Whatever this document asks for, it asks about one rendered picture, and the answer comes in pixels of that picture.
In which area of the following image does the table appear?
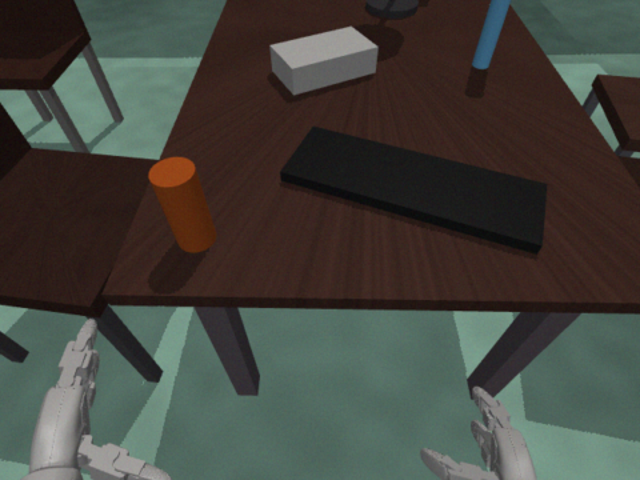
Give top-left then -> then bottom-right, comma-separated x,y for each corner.
102,0 -> 640,400

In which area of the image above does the left robot hand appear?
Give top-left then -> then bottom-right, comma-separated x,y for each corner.
29,318 -> 172,480

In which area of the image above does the right robot hand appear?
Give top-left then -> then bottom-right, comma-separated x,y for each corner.
421,386 -> 537,480

